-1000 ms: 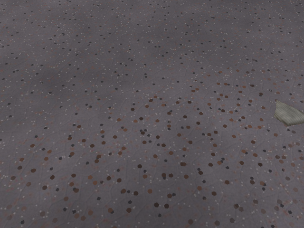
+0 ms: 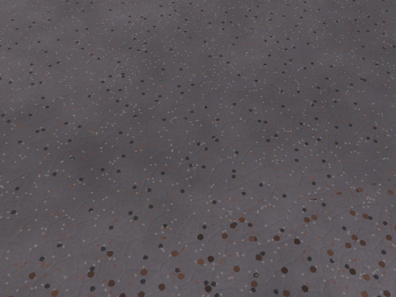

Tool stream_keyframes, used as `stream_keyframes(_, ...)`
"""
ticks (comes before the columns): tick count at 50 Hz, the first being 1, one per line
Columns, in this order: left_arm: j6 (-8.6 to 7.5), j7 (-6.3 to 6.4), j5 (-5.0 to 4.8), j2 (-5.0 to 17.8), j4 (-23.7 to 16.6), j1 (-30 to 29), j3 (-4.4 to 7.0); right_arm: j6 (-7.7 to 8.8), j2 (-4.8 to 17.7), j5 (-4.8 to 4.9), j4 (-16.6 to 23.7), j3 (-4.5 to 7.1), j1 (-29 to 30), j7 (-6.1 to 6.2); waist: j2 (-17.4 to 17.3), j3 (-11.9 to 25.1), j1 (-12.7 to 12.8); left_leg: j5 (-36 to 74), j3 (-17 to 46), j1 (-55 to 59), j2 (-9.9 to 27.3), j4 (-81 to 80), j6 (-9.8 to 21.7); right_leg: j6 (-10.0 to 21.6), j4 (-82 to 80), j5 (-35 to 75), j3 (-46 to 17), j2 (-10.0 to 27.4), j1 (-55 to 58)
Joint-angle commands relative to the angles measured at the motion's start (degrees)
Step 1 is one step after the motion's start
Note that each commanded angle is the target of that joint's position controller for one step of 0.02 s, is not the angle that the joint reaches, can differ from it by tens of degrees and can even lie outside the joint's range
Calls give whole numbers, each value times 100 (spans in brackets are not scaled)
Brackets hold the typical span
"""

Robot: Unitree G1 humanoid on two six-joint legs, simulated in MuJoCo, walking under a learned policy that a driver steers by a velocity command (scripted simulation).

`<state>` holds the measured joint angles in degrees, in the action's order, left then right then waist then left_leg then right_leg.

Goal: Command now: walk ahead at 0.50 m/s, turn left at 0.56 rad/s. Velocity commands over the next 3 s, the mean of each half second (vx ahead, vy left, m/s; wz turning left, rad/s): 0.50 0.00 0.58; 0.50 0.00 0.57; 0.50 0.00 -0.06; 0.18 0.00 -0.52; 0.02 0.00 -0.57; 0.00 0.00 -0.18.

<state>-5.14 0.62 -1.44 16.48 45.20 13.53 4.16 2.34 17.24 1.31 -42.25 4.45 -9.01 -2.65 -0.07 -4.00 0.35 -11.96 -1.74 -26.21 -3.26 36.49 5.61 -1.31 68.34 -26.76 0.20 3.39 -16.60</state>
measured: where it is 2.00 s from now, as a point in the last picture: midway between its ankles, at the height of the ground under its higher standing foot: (115, 159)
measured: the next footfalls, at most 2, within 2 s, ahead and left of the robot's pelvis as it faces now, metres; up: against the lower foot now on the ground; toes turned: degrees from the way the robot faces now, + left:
right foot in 0.40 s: +0.42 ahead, -0.11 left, +0.00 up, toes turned +18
left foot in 0.92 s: +0.57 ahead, +0.25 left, +0.00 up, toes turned +36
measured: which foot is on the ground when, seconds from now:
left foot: down 0.00-0.40, up 0.42-0.90, down 0.92-1.00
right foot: up 0.00-0.38, down 0.40-0.92, up 0.94-1.00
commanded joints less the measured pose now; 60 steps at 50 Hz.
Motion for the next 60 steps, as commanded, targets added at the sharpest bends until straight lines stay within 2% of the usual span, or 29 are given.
stream_keyframes(1, -303, 47, 141, 751, -634, -334, 152, 143, 669, -30, 293, 178, -486, 62, -146, 843, -161, 483, 2744, 2467, 1534, -2042, 1122, 161, 19, 630, -538, 312, -2403)
stream_keyframes(2, -229, 33, 169, 776, -612, -233, 180, 140, 597, -96, 398, 141, -337, 93, -263, 791, -13, 843, 2528, 2050, 1415, -2157, 1102, 135, -151, 813, -561, 377, -2056)
stream_keyframes(5, -68, 28, 231, 555, -664, -297, 136, 173, 738, -69, 414, 183, -447, 195, -190, 693, 50, 1664, 2047, 1527, 1240, -2329, 1150, -87, -884, 1190, -403, 303, -1867)
stream_keyframes(11, -102, -80, 165, 285, -963, -1500, -12, 83, 854, -2, 304, 219, -900, 353, -472, 394, -397, 983, 1632, 1210, 822, -2249, 717, -274, -3309, 3095, -279, -175, -1484)
stream_keyframes(16, -233, -219, 89, 566, -1074, -1731, 70, -8, 819, 24, 214, 227, -1200, 392, -613, 371, -426, 656, 2391, 1833, 1122, -1621, 598, -76, -4043, 2733, -476, -339, -1185)
stream_keyframes(18, -289, -214, 78, 686, -969, -1265, 144, -40, 795, 12, 267, 234, -1066, 399, -797, 471, -139, 951, 2587, 1917, 1113, -1217, 469, 122, -4241, 2358, -392, -370, -596)
stream_keyframes(19, -319, -179, 123, 830, -834, -713, 229, -36, 639, -5, 327, 179, -990, 386, -753, 789, 151, 1285, 2439, 1769, 845, -647, 303, 300, -4397, 2412, -366, -300, 281)
stream_keyframes(20, -335, -131, 232, 1111, -759, 108, 311, -14, 325, -78, 449, 55, -950, 357, -294, 1555, 522, 804, 2027, 1146, 513, 802, 89, 664, -4239, 2133, -1128, 542, 1728)
stream_keyframes(21, -269, -127, 318, 1600, -586, 718, 421, 42, -84, 35, 603, -64, -1771, 365, 1482, 2323, 226, -1829, 1253, -902, -364, 2781, -349, 1616, -4611, 1194, -3692, 1900, 3731)
stream_keyframes(22, -230, -167, 146, 1193, -542, 742, 346, 61, 452, 132, 518, -9, -1869, 376, 1581, 2188, 287, -2174, 1272, -1839, 62, 3699, -433, 1744, -5011, -272, -4751, 2185, 3742)
stream_keyframes(23, -191, -140, 124, 749, -633, 459, 223, 31, 857, 109, 531, 102, -1260, 375, 915, 1385, 464, -1620, 1241, -2050, 310, 3952, -477, 1457, -5142, -410, -3839, 1885, 3050)
stream_keyframes(24, -137, -121, 174, 615, -656, 167, 162, 0, 873, 31, 618, 121, -849, 379, 523, 917, 415, -1179, 1024, -1907, 508, 3866, -505, 1244, -5186, 279, -2962, 1611, 2322)
stream_keyframes(26, -109, -99, 232, 413, -579, -114, 74, -26, 703, -17, 735, 146, -606, 319, 549, 445, 181, -719, 987, -1522, 805, 3392, -509, 1094, -5442, 1407, -1903, 1189, 1354)
stream_keyframes(28, -148, -95, 195, 415, -490, -122, 83, -90, 447, 52, 767, 107, -695, 273, 677, 397, 81, -603, 839, -1317, 911, 3112, -522, 1120, -5693, 1810, -1343, 1075, 1066)
stream_keyframes(30, -183, -90, 168, 579, -379, -85, 134, -135, 313, 23, 881, 65, -517, 261, 549, 303, 63, -406, 783, -1480, 979, 2754, -586, 1232, -5879, 2234, -971, 1153, 1003)
stream_keyframes(37, -74, -36, 140, 914, -109, 95, 202, -45, 141, 4, 1100, -43, 451, 71, 319, 111, 374, 1316, 318, -1293, 900, 757, -550, 1030, -5931, 3101, 399, 1018, 1346)
stream_keyframes(41, 54, -36, 32, 1123, 57, 362, 256, -43, 190, 26, 1335, -35, 919, -57, 349, -63, 446, 937, -6, -1169, 740, 93, -315, 897, -5683, 3747, 725, 1230, 1934)
stream_keyframes(43, 125, -3, -27, 1306, 60, 331, 308, -72, 384, -13, 1364, 65, 708, -77, 531, 173, 199, 331, -307, -603, 403, -27, -79, 785, -5010, 5613, 950, 1256, 2182)
stream_keyframes(45, 204, 45, -79, 1367, 28, 223, 315, -122, 801, -9, 1068, 319, -594, -22, 506, 897, -599, 397, -506, 1218, -60, -443, 286, 579, -3201, 6681, 1227, 1076, 1813)
stream_keyframes(46, 177, 65, 35, 1125, -20, 326, 208, -178, 1155, 4, 810, 491, -1583, 91, 74, 1412, -1037, 553, 290, 3064, 304, -542, 564, 364, -1591, 5214, 1206, 888, 450)
stream_keyframes(47, 43, -47, 289, 228, -341, 965, -104, -120, 1813, 40, 844, 536, -1365, 149, -1581, 1926, -238, -49, 3505, 4996, 1956, -863, 1616, 37, 523, -467, 833, -190, -2189)
stream_keyframes(48, -163, -136, 79, 699, -321, 485, -55, -39, 1294, 7, 969, 379, -1658, 123, -962, 2787, -719, -933, 4852, 5181, 2372, -1762, 1858, 86, 1176, -725, -431, -313, -2717)
stream_keyframes(49, -241, -173, -158, 992, -470, -118, 37, 37, 1012, -57, 839, 284, -1481, 91, -632, 1877, -805, -560, 3936, 4575, 2183, -1897, 1512, 178, 1112, -177, -446, -54, -3120)
stream_keyframes(50, -277, -144, -111, 896, -523, -265, -9, 79, 884, -38, 824, 232, -1117, 92, -274, 1323, -558, -40, 3213, 3698, 1949, -1906, 1298, 226, 627, 331, -401, 200, -2967)
stream_keyframes(51, -260, -106, 35, 878, -448, -282, 1, 91, 687, -63, 848, 159, -719, 103, -135, 966, -325, 666, 2638, 2893, 1750, -1955, 1142, 181, 185, 615, -370, 391, -2614)
stream_keyframes(53, -123, -111, 89, 847, -347, 41, 21, 137, 554, -173, 900, 89, -407, 130, -369, 803, 20, 1443, 2161, 1989, 1569, -2262, 1145, 85, -169, 929, -397, 535, -1927)
stream_keyframes(54, -62, -112, 111, 763, -294, 141, 6, 175, 555, -141, 848, 88, -379, 141, -324, 754, 82, 1700, 1934, 1785, 1526, -2370, 1163, -1, -382, 971, -349, 552, -1823)
stream_keyframes(57, 41, -100, 163, 536, -372, -234, -60, 238, 687, -126, 646, 109, -527, 208, -203, 464, 25, 2005, 1309, 1563, 1377, -2624, 1062, -179, -1209, 1767, -246, 537, -2082)
stream_keyframes(60, 28, -169, 105, 392, -403, -643, -126, 246, 698, -145, 488, 90, -656, 250, -258, 326, -184, 1812, 685, 1638, 1170, -2725, 759, -122, -2340, 3020, -160, 441, -1999)
Over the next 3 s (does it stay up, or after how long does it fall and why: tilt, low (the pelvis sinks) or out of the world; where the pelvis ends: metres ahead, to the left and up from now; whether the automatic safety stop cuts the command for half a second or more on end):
stays up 0.98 0.34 0.02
